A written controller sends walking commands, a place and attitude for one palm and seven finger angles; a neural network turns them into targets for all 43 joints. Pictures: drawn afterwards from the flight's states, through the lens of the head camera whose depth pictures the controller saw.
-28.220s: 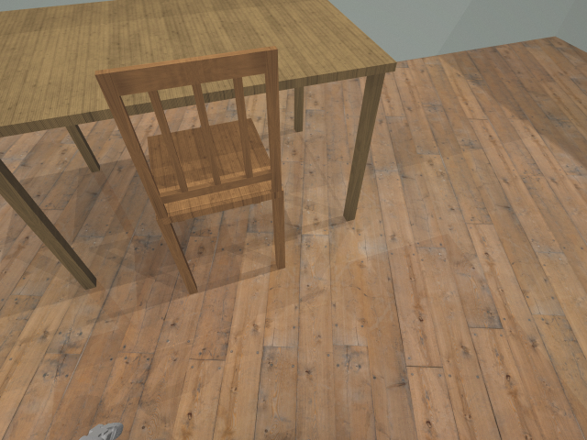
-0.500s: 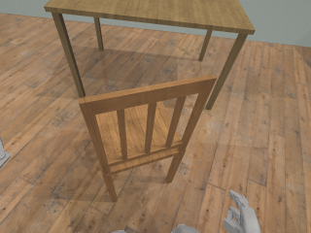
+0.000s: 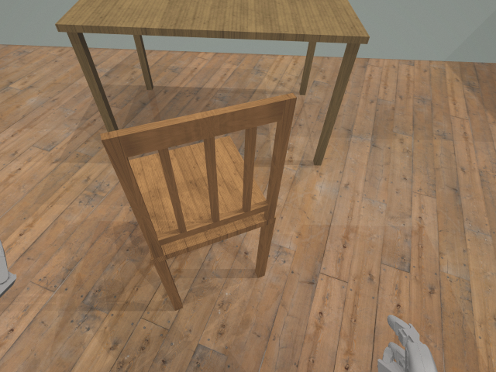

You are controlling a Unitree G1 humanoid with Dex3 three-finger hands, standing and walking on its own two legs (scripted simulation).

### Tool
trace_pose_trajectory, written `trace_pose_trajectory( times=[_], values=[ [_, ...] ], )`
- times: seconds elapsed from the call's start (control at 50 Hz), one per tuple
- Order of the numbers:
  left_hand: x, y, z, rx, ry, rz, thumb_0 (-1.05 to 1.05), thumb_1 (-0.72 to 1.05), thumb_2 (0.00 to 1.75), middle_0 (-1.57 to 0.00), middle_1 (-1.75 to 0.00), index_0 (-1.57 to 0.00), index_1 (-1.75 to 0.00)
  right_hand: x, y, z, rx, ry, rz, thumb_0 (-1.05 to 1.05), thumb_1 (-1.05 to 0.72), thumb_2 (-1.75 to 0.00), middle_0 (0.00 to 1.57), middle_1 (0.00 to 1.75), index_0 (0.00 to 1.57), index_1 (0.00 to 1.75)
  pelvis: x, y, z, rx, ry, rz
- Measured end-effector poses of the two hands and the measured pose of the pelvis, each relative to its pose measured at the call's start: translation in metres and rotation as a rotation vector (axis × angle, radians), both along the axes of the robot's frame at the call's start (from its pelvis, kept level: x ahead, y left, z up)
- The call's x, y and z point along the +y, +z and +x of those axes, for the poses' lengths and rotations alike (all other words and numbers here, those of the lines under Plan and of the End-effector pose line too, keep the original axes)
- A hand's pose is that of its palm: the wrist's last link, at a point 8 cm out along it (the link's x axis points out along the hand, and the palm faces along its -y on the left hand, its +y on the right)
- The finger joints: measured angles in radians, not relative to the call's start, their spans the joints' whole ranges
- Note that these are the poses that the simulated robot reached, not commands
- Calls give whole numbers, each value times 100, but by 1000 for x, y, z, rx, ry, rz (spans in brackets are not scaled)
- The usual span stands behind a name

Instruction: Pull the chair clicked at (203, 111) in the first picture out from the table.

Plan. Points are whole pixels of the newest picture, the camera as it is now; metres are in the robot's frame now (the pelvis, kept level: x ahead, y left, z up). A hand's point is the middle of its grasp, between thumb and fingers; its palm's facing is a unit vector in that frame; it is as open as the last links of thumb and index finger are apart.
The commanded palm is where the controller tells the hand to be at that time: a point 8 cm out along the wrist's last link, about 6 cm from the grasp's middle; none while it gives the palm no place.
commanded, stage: stop stepping back and stand still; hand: left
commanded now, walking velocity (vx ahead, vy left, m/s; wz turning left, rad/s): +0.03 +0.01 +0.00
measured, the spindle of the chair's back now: (212, 183) +0.54 +0.08 -0.08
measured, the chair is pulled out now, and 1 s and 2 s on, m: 0.61 0.61 0.61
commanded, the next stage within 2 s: let the arm hang, fingers relaxed in 0.54 s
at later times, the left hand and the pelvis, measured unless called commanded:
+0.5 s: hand out of the picture +0.13 +0.27 +0.16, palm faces +0.48 -0.79 -0.38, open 7.4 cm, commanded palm +0.07 +0.30 +0.18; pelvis -0.06 +0.00 +0.00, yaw +1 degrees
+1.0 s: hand out of the picture +0.05 +0.16 -0.16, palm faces +0.11 -0.99 -0.12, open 6.8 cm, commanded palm none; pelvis -0.04 +0.00 +0.00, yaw +3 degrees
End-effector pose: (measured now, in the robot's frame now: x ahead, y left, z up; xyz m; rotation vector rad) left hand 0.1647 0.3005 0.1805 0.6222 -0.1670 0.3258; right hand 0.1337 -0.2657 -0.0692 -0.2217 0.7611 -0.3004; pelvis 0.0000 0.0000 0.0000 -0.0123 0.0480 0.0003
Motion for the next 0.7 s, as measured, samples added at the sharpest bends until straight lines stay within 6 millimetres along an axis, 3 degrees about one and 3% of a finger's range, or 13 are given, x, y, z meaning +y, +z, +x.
trace_pose_trajectory(
  times=[0.1, 0.24, 0.34, 0.42, 0.54, 0.64, 0.66, 0.7],
  values=[
    [4, -8, -29, -42, 48, -100, 1, 89, 89, -21, -30, -21, -31, 9, 10, -16, -16, 46, -9, 2, -91, -89, 20, 30, 20, 30, 1, 4, -21, -56, -3, 14],
    [-2, 14, -64, -165, 11, -82, 1, 89, 89, -21, -30, -21, -31, 36, 14, -29, -74, 117, 37, 2, -91, -89, 20, 30, 20, 30, 2, 6, -45, -80, 6, -14],
    [12, 12, -75, -153, 98, -84, 1, 89, 89, -21, -30, -21, -31, 50, 8, -39, -78, 132, 83, 2, -90, -89, 20, 30, 21, 30, 2, 7, -55, -76, 20, -18],
    [12, 1, -80, -128, 120, -109, 1, 89, 89, -20, -30, -21, -31, 51, -1, -48, -47, 155, 86, 2, -90, -89, 21, 30, 21, 30, -1, 4, -61, -87, 32, -14],
    [3, -8, -79, -113, 83, -150, 1, 89, 89, -20, -30, -21, -31, 40, -4, -60, 5, 135, 40, 2, -90, -89, 21, 30, 21, 30, 2, 4, -58, -82, 23, -15],
    [10, -1, -65, -136, 63, -110, 1, 89, 89, -21, -30, -21, -31, 32, 0, -59, 4, 103, 11, 2, -90, -89, 20, 30, 21, 30, 6, 3, -51, -82, 22, -13],
    [13, -7, -58, -113, 57, -92, 1, 89, 89, -21, -30, -21, -31, 31, -2, -58, 6, 117, 16, 2, -90, -89, 20, 30, 21, 30, 7, 2, -50, -71, 27, -13],
    [19, -46, -40, 49, 76, -142, 1, 89, 89, -20, -30, -20, -31, 29, -16, -57, 55, 141, 37, 1, -90, -89, 20, 30, 21, 30, 10, -1, -48, -49, 36, -4]
  ],
)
